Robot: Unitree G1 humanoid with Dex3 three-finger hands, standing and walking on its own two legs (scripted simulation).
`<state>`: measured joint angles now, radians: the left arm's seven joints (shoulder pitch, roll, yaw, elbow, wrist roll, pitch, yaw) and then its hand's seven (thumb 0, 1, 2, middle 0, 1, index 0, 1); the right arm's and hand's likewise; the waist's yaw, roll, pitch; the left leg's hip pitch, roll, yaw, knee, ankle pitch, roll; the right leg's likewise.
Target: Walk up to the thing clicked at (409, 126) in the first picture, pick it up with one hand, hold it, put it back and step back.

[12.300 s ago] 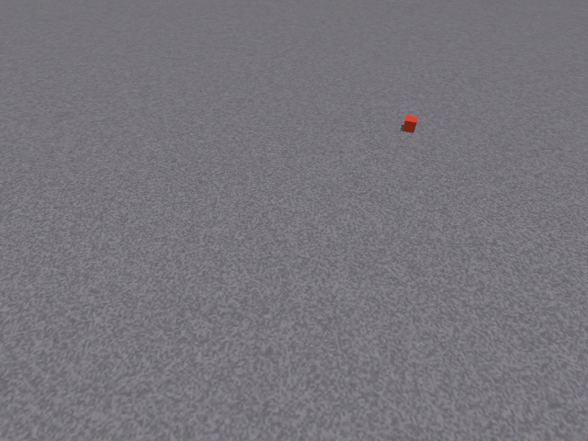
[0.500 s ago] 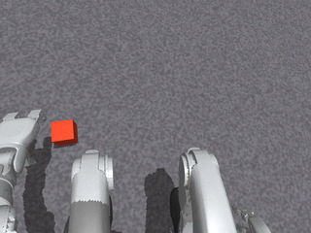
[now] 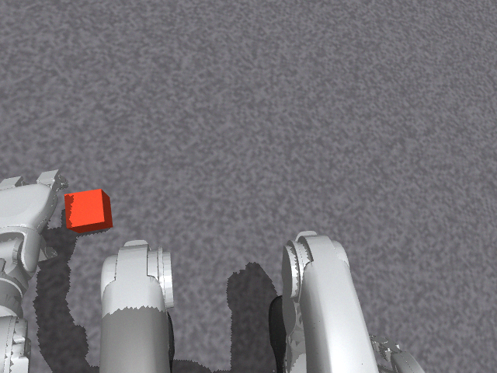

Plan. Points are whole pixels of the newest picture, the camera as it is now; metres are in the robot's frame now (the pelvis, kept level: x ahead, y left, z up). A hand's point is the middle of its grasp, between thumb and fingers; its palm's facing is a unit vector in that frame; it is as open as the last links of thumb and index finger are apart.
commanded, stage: rise first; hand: left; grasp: from above
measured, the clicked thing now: (89, 211) +0.41 +0.30 -0.30
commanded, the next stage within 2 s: approach in 1.86 s
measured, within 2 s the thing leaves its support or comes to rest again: neither
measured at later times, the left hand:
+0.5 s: hand (48, 224) +0.37 +0.32 -0.19, palm faces -0.44 -0.13 -0.89, open 12.5 cm
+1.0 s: hand (47, 220) +0.37 +0.33 -0.20, palm faces -0.43 -0.14 -0.89, open 12.5 cm
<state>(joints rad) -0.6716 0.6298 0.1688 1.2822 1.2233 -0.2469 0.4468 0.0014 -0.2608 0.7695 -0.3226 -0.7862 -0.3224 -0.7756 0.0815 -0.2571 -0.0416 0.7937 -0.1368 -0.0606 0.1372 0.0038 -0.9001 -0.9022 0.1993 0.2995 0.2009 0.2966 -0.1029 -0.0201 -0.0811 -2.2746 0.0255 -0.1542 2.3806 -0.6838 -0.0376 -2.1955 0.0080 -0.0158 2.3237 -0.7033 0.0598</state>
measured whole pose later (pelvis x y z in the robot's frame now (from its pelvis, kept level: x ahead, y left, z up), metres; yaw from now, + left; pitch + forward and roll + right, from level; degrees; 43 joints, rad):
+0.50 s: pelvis +0.00 +0.00 -0.01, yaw +0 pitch +32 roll -7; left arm -0.73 0.64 0.17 1.40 1.25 -0.25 0.50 0.00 -0.25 0.77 -0.36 -0.75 -0.34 -0.75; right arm 0.07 -0.26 -0.02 0.81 -0.16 -0.07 0.15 0.00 -0.90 -0.90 0.20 0.30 0.20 0.30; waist -0.13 -0.03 -0.09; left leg -2.31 0.02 -0.16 2.42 -0.68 -0.04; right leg -2.22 0.01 -0.02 2.36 -0.70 0.06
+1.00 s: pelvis +0.00 +0.00 -0.02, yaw -1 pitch +32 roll -7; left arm -0.74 0.67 0.19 1.42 1.25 -0.25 0.51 0.00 -0.25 0.77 -0.38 -0.71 -0.35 -0.73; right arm 0.07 -0.26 -0.02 0.83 -0.19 -0.08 0.17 0.00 -0.90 -0.90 0.20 0.30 0.20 0.30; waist -0.14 -0.03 -0.08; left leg -2.33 0.01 -0.17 2.45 -0.69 -0.04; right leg -2.24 0.01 -0.02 2.38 -0.71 0.06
